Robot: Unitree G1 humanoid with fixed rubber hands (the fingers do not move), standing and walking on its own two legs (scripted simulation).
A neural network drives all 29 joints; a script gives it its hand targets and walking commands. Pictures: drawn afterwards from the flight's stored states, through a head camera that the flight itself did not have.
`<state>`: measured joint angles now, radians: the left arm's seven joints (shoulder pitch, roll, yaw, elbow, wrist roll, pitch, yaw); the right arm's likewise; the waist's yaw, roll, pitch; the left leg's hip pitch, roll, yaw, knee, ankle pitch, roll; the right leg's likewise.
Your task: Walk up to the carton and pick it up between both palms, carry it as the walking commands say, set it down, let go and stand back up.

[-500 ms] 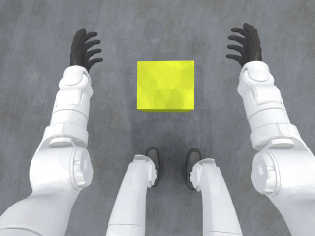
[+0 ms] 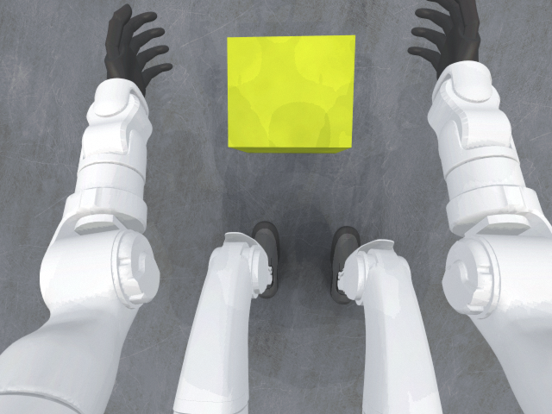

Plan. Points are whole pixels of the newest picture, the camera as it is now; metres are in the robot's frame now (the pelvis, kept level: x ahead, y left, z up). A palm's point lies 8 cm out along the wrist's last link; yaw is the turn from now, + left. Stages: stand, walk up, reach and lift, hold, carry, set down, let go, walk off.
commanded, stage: reach and lift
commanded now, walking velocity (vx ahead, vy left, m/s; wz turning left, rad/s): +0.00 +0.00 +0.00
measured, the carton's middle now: (291, 105) +0.52 +0.04 -0.46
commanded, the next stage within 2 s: none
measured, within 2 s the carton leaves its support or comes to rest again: neither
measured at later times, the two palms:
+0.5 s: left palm (170, 99) +0.49 +0.24 -0.28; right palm (404, 81) +0.53 -0.14 -0.28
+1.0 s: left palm (196, 107) +0.50 +0.23 -0.38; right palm (386, 97) +0.52 -0.14 -0.38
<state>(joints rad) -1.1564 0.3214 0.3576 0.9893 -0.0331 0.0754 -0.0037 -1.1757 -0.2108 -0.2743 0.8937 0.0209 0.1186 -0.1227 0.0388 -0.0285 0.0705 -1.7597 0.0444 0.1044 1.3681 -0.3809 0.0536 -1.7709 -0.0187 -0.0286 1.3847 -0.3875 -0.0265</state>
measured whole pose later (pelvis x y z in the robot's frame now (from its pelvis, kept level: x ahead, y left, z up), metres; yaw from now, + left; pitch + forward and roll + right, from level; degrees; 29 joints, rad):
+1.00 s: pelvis -0.04 +0.01 -0.20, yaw +1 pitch +31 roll -1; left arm -1.52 0.41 0.06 1.17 -0.20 0.07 0.10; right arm -1.56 -0.36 -0.13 1.22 0.20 0.06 -0.16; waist 0.04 -0.03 0.52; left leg -2.14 0.04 0.09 2.12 -0.52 0.07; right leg -2.12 -0.04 -0.03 2.12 -0.55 -0.02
